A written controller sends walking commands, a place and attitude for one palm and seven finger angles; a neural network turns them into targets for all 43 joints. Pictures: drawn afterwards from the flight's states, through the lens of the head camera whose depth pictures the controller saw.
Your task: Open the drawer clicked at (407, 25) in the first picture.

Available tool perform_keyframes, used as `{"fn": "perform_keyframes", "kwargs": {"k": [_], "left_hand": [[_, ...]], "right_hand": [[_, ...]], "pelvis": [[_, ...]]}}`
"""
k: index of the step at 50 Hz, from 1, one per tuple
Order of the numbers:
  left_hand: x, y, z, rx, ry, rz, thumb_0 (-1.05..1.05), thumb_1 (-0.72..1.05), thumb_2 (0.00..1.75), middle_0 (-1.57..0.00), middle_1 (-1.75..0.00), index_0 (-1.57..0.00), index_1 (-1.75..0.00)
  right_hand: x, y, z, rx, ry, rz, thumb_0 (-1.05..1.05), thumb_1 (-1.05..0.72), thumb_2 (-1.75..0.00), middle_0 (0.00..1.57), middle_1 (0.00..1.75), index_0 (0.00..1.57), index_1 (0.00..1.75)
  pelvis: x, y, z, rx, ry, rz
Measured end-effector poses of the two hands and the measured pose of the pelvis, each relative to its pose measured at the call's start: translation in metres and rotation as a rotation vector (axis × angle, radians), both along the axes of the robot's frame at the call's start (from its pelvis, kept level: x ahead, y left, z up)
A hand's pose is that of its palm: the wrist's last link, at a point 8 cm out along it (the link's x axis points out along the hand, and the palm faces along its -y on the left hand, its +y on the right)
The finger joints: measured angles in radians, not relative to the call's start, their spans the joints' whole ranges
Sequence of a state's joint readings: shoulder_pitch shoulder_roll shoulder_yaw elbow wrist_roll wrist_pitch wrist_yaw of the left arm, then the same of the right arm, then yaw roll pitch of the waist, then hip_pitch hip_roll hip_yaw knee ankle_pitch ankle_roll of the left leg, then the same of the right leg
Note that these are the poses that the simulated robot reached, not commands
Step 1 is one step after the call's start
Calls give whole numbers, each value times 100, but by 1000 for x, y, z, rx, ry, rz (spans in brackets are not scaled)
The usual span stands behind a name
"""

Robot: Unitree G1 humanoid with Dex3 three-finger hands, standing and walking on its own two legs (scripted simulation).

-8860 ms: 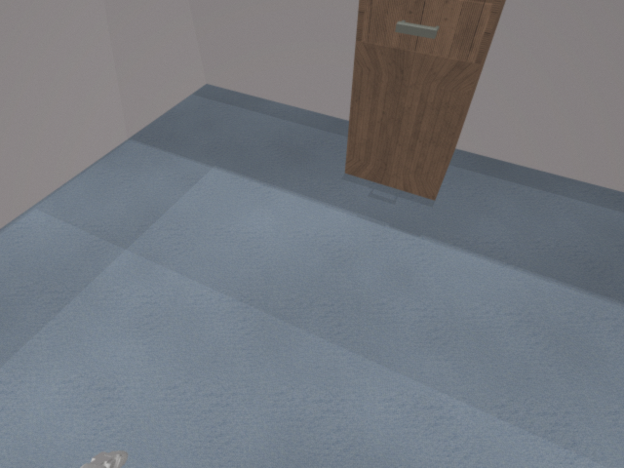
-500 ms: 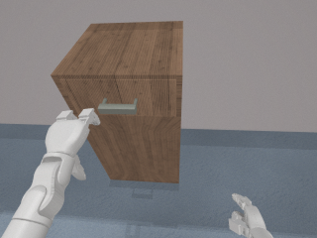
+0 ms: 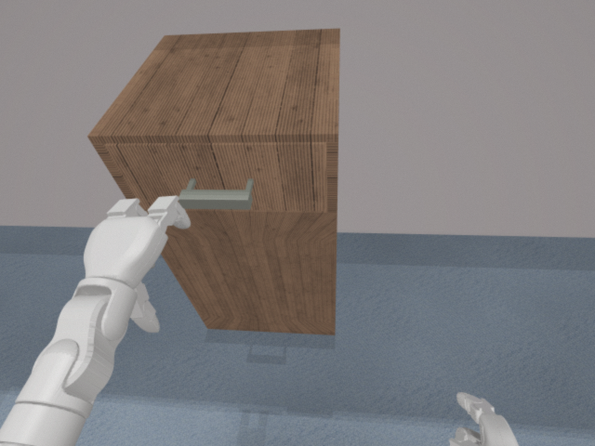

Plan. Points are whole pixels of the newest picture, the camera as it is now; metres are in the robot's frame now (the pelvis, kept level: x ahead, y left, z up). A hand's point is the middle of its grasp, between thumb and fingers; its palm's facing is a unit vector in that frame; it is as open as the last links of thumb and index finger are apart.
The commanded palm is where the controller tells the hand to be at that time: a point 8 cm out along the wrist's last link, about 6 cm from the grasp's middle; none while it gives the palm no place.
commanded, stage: move the hooked fingers above the handle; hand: left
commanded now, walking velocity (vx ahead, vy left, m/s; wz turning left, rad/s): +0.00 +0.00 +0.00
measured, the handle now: (218, 191) +0.55 +0.24 -0.02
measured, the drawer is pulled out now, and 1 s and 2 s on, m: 0.00 0.00 0.00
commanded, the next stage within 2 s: none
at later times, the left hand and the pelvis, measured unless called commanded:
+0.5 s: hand (172, 239) +0.36 +0.23 +0.08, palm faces +0.02 -0.06 -1.00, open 13.8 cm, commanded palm +0.34 +0.24 +0.14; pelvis +0.01 -0.01 +0.00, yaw +0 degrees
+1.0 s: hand (186, 214) +0.42 +0.24 +0.06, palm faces -0.04 -0.03 -1.00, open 13.8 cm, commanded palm +0.41 +0.24 +0.12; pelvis +0.01 +0.00 -0.01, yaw -1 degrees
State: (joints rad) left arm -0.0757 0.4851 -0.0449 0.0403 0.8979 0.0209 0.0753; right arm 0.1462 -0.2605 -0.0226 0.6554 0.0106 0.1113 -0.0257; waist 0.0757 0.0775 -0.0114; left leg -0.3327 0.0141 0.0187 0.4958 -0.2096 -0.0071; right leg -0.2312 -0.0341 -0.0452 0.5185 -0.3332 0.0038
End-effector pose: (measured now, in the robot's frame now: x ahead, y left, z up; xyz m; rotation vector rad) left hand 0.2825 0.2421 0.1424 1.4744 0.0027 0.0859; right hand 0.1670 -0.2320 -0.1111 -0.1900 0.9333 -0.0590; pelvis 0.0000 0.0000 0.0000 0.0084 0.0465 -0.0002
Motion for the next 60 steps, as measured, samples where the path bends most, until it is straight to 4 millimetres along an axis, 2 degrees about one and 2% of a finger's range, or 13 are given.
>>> {"fn": "perform_keyframes", "kwargs": {"k": [12,19,25,36,51,60], "left_hand": [[14,-9,-1,13,34,7,0,-49,30,-32,-120,-32,-120],[35,-11,-7,25,46,-7,0,-49,30,-32,-120,-32,-120],[51,-11,-6,30,34,-6,0,-49,30,-32,-120,-32,-120],[77,-12,-19,40,65,-24,0,-49,30,-32,-120,-32,-120],[123,-4,-28,61,103,-3,0,-49,30,-32,-120,-32,-120],[148,1,-33,65,105,-20,0,-49,30,-32,-120,-32,-120]], "right_hand": [[18,1,6,14,-56,6,1,-91,-90,20,30,20,30],[15,-3,3,4,-40,-6,1,-91,-90,20,30,20,30],[1,-12,-4,-6,7,-43,1,-91,-90,20,30,20,30],[-32,-27,-16,-35,106,-112,1,-91,-90,20,30,20,30],[-70,-33,-24,-52,194,-189,1,-91,-90,20,30,20,30],[-101,-38,-27,-78,272,-236,1,-91,-90,20,30,20,30]], "pelvis": [[2,-6,-1,4,2,2],[4,-8,-3,4,18,4],[8,-8,-4,4,37,-3],[11,-6,-8,4,71,-9],[11,-4,-13,-2,121,-19],[11,0,-17,-8,163,-24]]}}
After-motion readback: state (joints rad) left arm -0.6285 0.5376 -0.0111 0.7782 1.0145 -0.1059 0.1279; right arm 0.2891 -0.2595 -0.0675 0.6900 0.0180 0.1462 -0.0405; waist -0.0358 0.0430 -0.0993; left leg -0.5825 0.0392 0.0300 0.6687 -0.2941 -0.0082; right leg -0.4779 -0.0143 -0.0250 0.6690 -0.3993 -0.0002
